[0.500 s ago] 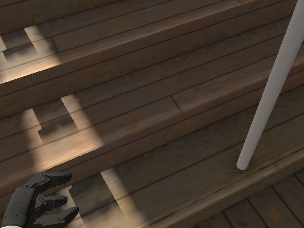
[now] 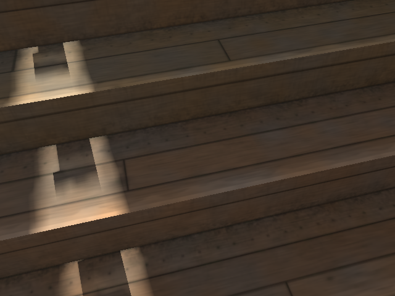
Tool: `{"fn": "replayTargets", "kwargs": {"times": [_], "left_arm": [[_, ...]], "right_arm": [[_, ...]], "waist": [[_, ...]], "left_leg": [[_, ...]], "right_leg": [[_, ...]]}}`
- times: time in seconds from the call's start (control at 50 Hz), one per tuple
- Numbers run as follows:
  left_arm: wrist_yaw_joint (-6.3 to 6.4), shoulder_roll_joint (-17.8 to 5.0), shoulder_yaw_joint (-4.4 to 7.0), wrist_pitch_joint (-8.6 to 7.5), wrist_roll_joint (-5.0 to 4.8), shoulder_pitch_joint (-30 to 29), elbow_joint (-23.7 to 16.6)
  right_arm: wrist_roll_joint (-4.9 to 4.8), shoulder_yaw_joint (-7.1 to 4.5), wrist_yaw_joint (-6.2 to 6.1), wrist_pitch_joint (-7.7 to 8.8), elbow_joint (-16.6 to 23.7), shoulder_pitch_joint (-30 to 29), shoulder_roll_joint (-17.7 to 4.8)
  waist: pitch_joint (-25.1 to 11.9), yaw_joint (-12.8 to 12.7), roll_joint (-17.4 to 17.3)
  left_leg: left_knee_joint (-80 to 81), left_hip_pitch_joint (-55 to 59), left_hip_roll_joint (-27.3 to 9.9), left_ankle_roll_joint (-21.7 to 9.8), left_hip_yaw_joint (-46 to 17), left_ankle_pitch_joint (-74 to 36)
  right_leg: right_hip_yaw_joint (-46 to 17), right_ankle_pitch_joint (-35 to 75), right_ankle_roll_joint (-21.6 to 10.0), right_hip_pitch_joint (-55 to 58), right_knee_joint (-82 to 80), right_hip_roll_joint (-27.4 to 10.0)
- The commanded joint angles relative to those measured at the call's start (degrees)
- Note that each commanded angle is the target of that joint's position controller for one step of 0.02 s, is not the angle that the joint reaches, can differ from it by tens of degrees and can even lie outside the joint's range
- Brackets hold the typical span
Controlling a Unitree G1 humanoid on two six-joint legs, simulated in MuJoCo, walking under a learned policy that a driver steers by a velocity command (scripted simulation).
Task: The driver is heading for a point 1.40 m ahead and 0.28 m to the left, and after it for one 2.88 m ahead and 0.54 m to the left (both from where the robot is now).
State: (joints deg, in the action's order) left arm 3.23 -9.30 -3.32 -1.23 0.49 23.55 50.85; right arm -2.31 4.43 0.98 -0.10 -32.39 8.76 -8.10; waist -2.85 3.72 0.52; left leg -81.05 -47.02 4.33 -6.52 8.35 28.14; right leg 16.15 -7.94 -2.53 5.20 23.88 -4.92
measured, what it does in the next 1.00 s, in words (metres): climbs, turning left: right foot 0.17 m higher, then left foot 0.16 m higher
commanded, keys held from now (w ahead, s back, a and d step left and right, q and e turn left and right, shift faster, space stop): w+q+shift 0.46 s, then w+e+shift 0.54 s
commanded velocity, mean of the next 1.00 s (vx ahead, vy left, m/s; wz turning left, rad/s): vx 1.00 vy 0.00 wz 0.29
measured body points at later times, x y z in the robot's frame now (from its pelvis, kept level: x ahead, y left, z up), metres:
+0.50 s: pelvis +0.38 +0.03 +0.25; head +0.37 +0.04 +0.70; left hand +0.31 +0.32 +0.13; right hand +0.69 -0.12 +0.20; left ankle +0.27 +0.07 -0.24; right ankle +0.49 -0.09 -0.43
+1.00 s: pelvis +0.71 +0.28 +0.44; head +0.68 +0.27 +0.89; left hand +0.80 +0.59 +0.37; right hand +0.81 +0.02 +0.30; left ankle +0.63 +0.38 -0.27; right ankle +0.73 +0.17 -0.03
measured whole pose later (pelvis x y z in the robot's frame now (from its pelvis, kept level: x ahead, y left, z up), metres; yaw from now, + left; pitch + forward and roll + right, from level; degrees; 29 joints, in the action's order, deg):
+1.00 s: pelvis +0.71 +0.28 +0.44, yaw +19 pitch +0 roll +2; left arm -3.4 -15.9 2.9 -2.8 -2.9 8.3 39.1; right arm 1.9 -2.9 1.2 3.7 -53.6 23.9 -15.7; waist -4.9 0.2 2.3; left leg -43.2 -15.5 -7.6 1.7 16.0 26.0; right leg -1.4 -6.5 -9.7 -52.6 113.8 -1.9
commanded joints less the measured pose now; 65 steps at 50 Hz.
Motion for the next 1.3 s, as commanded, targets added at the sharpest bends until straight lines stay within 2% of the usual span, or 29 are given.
{"fn": "replayTargets", "kwargs": {"times": [0.02, 0.04, 0.08, 0.12, 0.22, 0.28, 0.34, 0.36, 0.38, 0.4, 0.44, 0.48, 0.56, 0.66, 0.72, 0.76, 0.78, 0.8, 0.82, 0.84, 0.88, 0.92, 1.0, 1.12, 1.18, 1.22, 1.24, 1.26, 1.3], "left_arm": [[0.49, -16.93, 5.78, -0.15, -0.22, -19.59, -15.37], [-2.37, -7.54, 3.59, -4.67, 1.93, -24.41, -23.09], [-6.26, 0.77, 0.55, -9.86, 2.18, -30.99, -30.81], [-8.04, 5.74, -2.01, -8.47, 4.5, -26.1, -30.03], [-5.06, 5.36, -4.29, -7.45, 3.38, -35.45, -36.43], [-3.55, 6.06, -6.26, -7.35, 4.73, -42.4, -43.19], [0.42, -14.99, 6.79, -7.19, -0.72, -2.84, -31.03], [0.23, -23.28, 9.13, -6.78, -1.85, 10.38, -24.94], [0.56, -23.53, 8.08, -5.77, 0.49, 8.36, -19.73], [0.89, -14.85, 7.24, -4.73, -1.02, -1.47, -21.1], [-0.65, 0.7, 3.6, -4.06, -2.57, -8.88, -13.77], [-2.4, 3.16, 3.47, -4.65, 0.08, -7.55, -6.13], [-4.25, -1.08, 3.79, -3.53, -0.99, -3.93, -1.02], [-0.4, -10.24, 4.61, -3.58, -0.06, 6.34, 1.37], [0.42, -11.61, 4.9, -1.52, -1.94, 11.14, 1.98], [-2.43, -13.3, 3.51, -5.02, 0.16, 16.98, 7.57], [-2.95, -20.97, 5.28, -6.18, 1.74, 10.81, 7.28], [-2.5, -23.37, 7.07, -6.93, -0.2, 4.05, 2.96], [-3.57, -11.49, 5.91, -8.55, 0.09, 6.14, -1.32], [-4.98, -9.16, 6.91, -8.85, -1.48, 3.76, -0.35], [-5.42, -2.24, 6.02, -6.65, -3.14, -14.0, -11.09], [-7.48, 4.7, 2.69, -3.94, -2.22, -16.99, -16.41], [-7.08, 6.1, 0.98, 0.46, -3.77, -9.6, -16.4], [-5.65, -0.24, -0.63, 2.36, -1.82, -23.75, -29.19], [-6.02, -13.86, 6.55, 0.79, -1.9, -5.6, -24.34], [-6.01, -19.55, 10.34, 1.3, -1.94, 6.21, -17.7], [-6.64, -21.74, 10.28, 1.13, -1.2, 0.6, -14.76], [-5.48, -17.67, 8.01, 0.54, -0.22, -6.35, -17.69], [-6.01, -7.55, 5.87, -1.71, -0.78, 3.91, -12.85]], "right_arm": [[1.88, -8.13, 1.65, 1.62, -2.57, 19.92, -17.37], [5.09, -8.03, 0.67, 2.11, -4.63, 18.09, -18.33], [6.08, -4.1, 0.55, 4.69, -7.78, 24.29, -4.86], [2.19, -3.84, 0.65, 4.34, -10.64, 22.63, -3.13], [1.32, -4.4, -0.85, 4.63, -12.7, 16.98, -7.24], [-2.03, -6.41, -3.1, 1.97, -13.26, 20.04, -12.4], [1.0, -11.08, -2.79, 5.2, -9.63, 5.29, -25.12], [2.78, -9.81, -1.44, 7.42, -6.68, 1.49, -18.87], [2.67, -7.07, -0.04, 7.7, -0.66, 1.1, -5.74], [2.91, -7.27, 1.62, 6.88, -0.07, 6.15, -7.05], [3.59, -5.23, 2.39, 2.93, 3.96, 3.26, -1.61], [1.49, -3.7, 3.11, 1.47, 3.38, 4.22, 1.29], [-0.4, -0.11, 2.47, 2.53, 7.72, -4.04, 3.42], [3.17, 2.89, 2.14, 3.76, 15.27, -19.08, 2.66], [2.2, 4.75, 3.46, 5.91, 21.09, -32.58, 0.87], [-1.25, 0.81, 2.15, 7.96, 19.96, -19.65, -3.17], [-1.05, -4.07, 0.5, 6.97, 15.47, 0.04, -12.33], [1.78, -7.62, -0.89, 5.63, 8.43, 16.67, -19.76], [4.13, -9.41, -0.85, 5.77, 2.07, 24.07, -25.54], [4.06, -7.57, -0.83, 6.27, 1.2, 21.61, -19.5], [1.51, -5.74, 0.78, 6.67, -6.38, 13.71, -10.47], [4.3, -3.17, 1.92, 6.48, -13.78, 9.52, 2.46], [5.05, -3.21, 0.16, 4.52, -17.1, 0.93, 2.99], [5.76, -4.45, -4.09, 3.06, -18.4, 2.08, -14.64], [3.41, -9.41, -5.51, 5.52, -15.34, 6.39, -34.89], [1.0, -9.23, -4.51, 3.85, -10.95, 0.29, -26.95], [3.35, -5.49, -3.17, 6.06, -6.7, -0.46, -11.6], [5.1, -5.33, -1.1, 8.86, -0.81, 2.32, -9.02], [5.14, -5.12, 0.93, 10.8, 4.35, -7.71, -6.38]], "waist": [[-1.08, 10.66, -1.84], [4.41, 3.37, -28.99], [5.32, 1.71, -14.28], [8.92, -5.69, 3.26], [13.51, -5.98, 1.03], [0.84, -6.23, 3.1], [-26.58, -27.69, -10.67], [-31.16, -26.14, 2.7], [-25.66, -16.33, 37.15], [-14.48, -11.32, 26.59], [5.82, -4.38, 5.08], [8.34, -0.81, 1.78], [11.61, 0.71, -2.33], [8.33, -4.23, -1.97], [7.81, -7.42, -1.71], [-5.42, 0.19, 12.61], [-15.88, 12.85, 22.33], [-24.45, 19.33, 15.34], [-34.02, 12.67, -18.19], [-33.34, 9.81, -14.34], [-9.66, 4.34, -6.2], [2.15, -3.34, -5.51], [8.39, -12.37, -4.22], [8.74, -16.17, -4.59], [-12.74, -24.89, -12.4], [-10.83, -23.81, -8.15], [0.57, -11.85, 16.27], [-7.64, -4.14, 23.96], [4.2, -6.77, 6.57]], "left_leg": [[36.62, 31.16, 2.04, -8.91, -16.79, -5.32], [58.22, 34.21, -4.23, -17.89, -54.04, -16.62], [61.99, 35.2, -9.87, -15.03, -66.58, -6.95], [56.86, 34.77, -6.96, -11.15, -51.49, -7.91], [65.69, 18.45, -4.89, -8.67, -39.81, -18.51], [76.97, 8.31, -3.93, -5.44, -30.71, -30.45], [36.96, 21.67, -5.0, -0.07, -32.75, -114.87], [18.55, 23.24, -1.97, -0.29, -32.12, -75.09], [-3.76, 7.48, 7.28, 0.31, -26.98, -20.12], [-21.74, -2.25, 4.17, 1.09, -23.04, -17.66], [-32.02, -8.68, -2.17, -0.58, -15.49, -15.86], [-39.33, -9.25, -5.22, -2.63, -16.18, -13.71], [-29.25, -21.36, -6.18, -0.72, -20.29, -10.81], [-31.1, -37.9, -14.95, 5.09, -9.08, -8.47], [4.53, -3.74, -15.46, 6.52, 0.05, -9.57], [7.47, 36.24, -4.99, 3.64, 3.18, 4.16], [15.82, 43.86, -5.91, 0.9, -7.44, 1.84], [26.58, 58.77, -12.91, -1.87, -27.99, 4.3], [52.99, 69.06, -27.12, -6.16, -60.25, 15.1], [63.46, 63.41, -32.57, -7.06, -72.37, 24.22], [62.08, 46.04, -31.35, -4.29, -50.54, 19.63], [56.6, 31.0, -26.74, 1.21, -25.56, -3.64], [62.92, 26.25, -23.2, 6.82, -0.64, -21.51], [75.78, 22.36, -17.3, 5.88, 19.31, -40.27], [52.97, 32.26, -22.41, -2.63, 11.63, -127.35], [21.53, 36.32, -20.38, -1.36, 4.48, -87.94], [-0.22, 19.43, -6.0, 1.53, -2.87, -16.76], [-21.25, 6.98, 1.41, 1.45, -19.26, -14.68], [-40.57, -9.71, -0.86, -0.72, -17.86, -18.22]], "right_leg": [[-9.83, 54.06, -5.34, -18.91, 52.15, -3.93], [-18.82, -5.92, -2.02, -48.95, 80.05, 15.52], [-26.74, -11.94, -7.06, -69.19, 107.66, 13.8], [-23.61, -14.13, -4.78, -79.41, 109.85, 10.38], [-13.43, -25.42, 0.75, -76.59, 99.78, 4.46], [-8.19, -19.98, 0.17, -38.4, 52.57, 1.0], [-23.68, -27.09, -1.81, 3.86, 36.39, 4.43], [-40.08, -31.72, -4.36, 11.48, 20.53, -3.06], [-70.65, -33.62, -8.88, 9.58, -5.54, -13.65], [-80.27, -44.28, -11.46, -0.83, -10.72, -19.13], [-55.31, -40.56, -7.84, -21.21, -3.75, -16.56], [-38.97, -28.06, -3.84, -28.11, -1.13, -13.86], [-25.44, -19.87, -5.48, -28.47, -8.4, -11.7], [-26.73, -11.62, -8.97, -9.23, -16.04, -12.72], [-20.55, -4.03, -9.77, -23.86, -30.74, -11.37], [-17.73, 71.44, -8.9, -24.99, -13.23, -11.43], [-20.09, 89.76, -6.08, -16.89, 1.1, -13.14], [-24.49, 77.39, -2.81, -26.24, 22.32, -9.66], [-28.39, 16.17, -3.35, -40.1, 45.64, 2.66], [-33.63, 6.06, -2.31, -46.74, 73.27, 5.48], [-26.17, 2.94, -4.31, -61.81, 90.85, 2.04], [-23.5, 5.2, -8.26, -65.19, 96.71, -0.87], [-22.77, -2.52, -7.83, -67.56, 89.97, 0.24], [-7.54, -7.68, -6.25, -60.27, 72.63, 0.85], [-1.56, -17.27, -5.9, -16.56, 60.45, 11.27], [-16.05, -21.57, -11.53, -8.95, 25.96, 11.29], [-37.52, -6.53, -15.87, -12.33, 12.84, 8.19], [-73.3, -37.2, -17.91, -12.42, -8.59, 3.34], [-71.12, -33.06, -11.19, -19.6, -9.84, 0.13]]}}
